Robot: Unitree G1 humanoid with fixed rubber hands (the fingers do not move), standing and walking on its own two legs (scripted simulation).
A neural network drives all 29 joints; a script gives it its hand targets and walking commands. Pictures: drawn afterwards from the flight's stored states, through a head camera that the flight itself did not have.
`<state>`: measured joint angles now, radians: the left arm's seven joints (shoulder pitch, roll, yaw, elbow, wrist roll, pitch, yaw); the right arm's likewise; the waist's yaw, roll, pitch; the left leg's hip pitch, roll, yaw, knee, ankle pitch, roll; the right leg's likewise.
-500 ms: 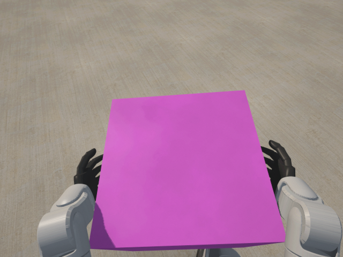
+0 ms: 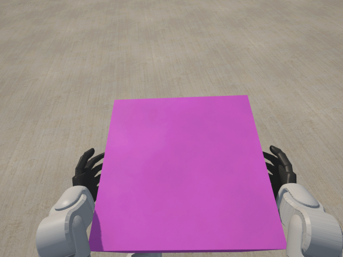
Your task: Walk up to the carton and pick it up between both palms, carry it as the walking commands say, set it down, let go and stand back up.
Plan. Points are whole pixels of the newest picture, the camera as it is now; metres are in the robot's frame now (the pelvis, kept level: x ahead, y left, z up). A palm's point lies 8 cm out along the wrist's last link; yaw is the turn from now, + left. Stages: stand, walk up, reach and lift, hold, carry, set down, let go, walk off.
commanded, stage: carry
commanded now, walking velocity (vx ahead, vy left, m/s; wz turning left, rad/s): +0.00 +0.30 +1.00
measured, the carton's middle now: (182, 182) +0.28 +0.00 +0.01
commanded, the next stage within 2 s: none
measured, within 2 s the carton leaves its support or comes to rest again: neither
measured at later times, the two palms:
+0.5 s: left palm out of the picture +0.08 +0.45 +0.08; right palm (134, 186) +0.24 +0.10 +0.08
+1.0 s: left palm out of the picture -0.12 +0.68 +0.08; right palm out of the picture +0.18 +0.43 +0.06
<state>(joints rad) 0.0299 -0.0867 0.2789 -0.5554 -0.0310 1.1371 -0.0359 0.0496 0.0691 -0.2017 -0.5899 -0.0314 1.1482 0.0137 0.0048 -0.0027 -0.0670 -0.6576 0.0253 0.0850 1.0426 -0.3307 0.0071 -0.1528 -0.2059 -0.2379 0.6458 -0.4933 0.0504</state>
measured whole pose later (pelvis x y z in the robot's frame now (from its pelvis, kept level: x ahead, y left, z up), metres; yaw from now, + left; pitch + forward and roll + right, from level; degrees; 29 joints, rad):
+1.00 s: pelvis -0.12 +0.37 -0.02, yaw +50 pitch +4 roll +1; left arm 0.03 -0.08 0.26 -0.54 -0.02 1.09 -0.04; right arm 0.03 0.08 -0.22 -0.60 -0.03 1.12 0.02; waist 0.00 0.07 -0.03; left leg -0.57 -0.21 -0.06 0.90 -0.37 0.04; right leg -0.37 -0.13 -0.12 0.78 -0.44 0.02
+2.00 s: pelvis -0.42 +0.59 -0.01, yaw +95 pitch +2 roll -1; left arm 0.01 -0.03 0.27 -0.55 -0.02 1.15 -0.04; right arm 0.01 0.11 -0.21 -0.58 -0.03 1.15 0.00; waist 0.01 -0.01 0.01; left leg -0.52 -0.04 -0.03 0.69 -0.21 0.03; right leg -0.56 -0.10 -0.07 1.23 -0.59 0.11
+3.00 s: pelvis -0.35 +0.58 +0.00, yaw +100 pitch +2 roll -2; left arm 0.02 -0.03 0.24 -0.51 -0.01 1.17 -0.04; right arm 0.03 0.08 -0.21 -0.58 -0.03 1.20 -0.01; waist 0.01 0.04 -0.09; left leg -0.45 0.07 -0.03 0.60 -0.18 -0.04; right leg -0.22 0.03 -0.14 0.56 -0.37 -0.04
